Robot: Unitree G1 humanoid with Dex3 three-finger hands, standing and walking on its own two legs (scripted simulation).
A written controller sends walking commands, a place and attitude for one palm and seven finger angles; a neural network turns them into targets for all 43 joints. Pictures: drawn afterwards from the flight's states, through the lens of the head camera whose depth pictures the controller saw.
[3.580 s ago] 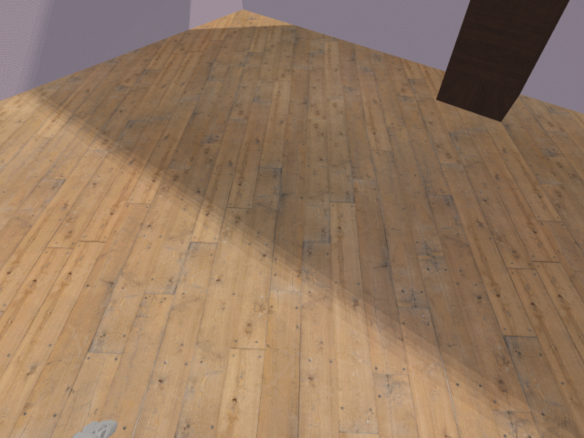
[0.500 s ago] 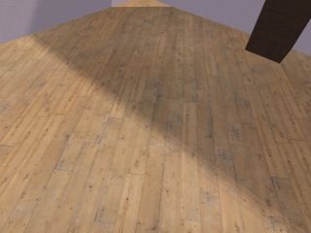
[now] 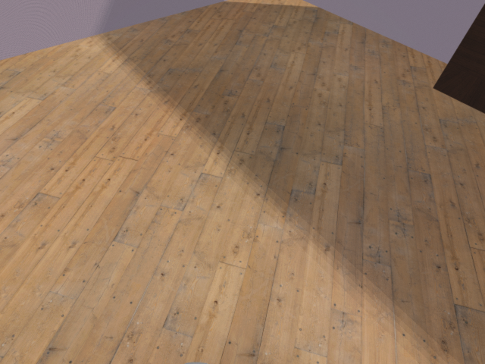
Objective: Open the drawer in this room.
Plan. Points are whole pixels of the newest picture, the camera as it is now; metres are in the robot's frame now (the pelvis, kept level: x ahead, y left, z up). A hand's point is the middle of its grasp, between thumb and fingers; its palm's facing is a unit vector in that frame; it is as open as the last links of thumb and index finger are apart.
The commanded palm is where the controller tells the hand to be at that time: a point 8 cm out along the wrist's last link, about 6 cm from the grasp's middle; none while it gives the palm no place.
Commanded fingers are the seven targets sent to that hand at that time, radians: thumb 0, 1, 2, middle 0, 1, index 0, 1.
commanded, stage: turn or walk to find it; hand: left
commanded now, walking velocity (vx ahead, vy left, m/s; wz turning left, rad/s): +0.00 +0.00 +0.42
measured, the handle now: out of the picture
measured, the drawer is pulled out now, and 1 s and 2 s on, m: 0.00 0.00 0.00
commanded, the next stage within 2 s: none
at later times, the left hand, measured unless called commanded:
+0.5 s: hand out of the picture +0.06 +0.19 -0.14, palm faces +0.22 -0.93 -0.28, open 7.4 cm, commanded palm none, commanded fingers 0.00 0.90 0.90 -0.20 -0.30 -0.20 -0.30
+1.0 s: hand out of the picture -0.13 +0.17 -0.18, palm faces +0.49 -0.84 -0.23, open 7.4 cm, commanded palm none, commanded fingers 0.00 0.90 0.90 -0.20 -0.30 -0.20 -0.30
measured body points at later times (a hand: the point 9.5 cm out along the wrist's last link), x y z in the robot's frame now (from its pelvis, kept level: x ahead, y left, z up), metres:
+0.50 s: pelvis -0.01 -0.04 +0.00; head +0.02 -0.05 +0.45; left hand +0.04 +0.23 -0.12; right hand +0.08 -0.27 -0.15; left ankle +0.01 +0.10 -0.73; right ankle +0.00 -0.15 -0.73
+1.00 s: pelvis -0.04 -0.02 +0.00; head -0.02 +0.03 +0.45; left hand -0.16 +0.21 -0.16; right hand +0.17 -0.20 -0.12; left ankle -0.09 +0.06 -0.73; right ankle -0.01 -0.15 -0.70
